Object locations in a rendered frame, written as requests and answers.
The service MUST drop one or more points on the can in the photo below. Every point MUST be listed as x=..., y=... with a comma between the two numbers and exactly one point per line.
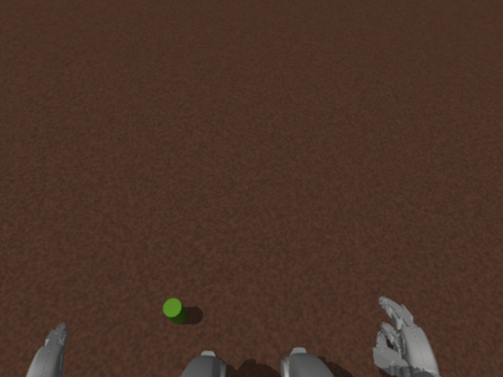
x=174, y=310

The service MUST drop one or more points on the right robot hand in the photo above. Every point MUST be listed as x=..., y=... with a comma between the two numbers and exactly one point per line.
x=412, y=351

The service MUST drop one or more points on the left robot hand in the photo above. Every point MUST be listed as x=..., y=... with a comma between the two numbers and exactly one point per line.
x=49, y=360

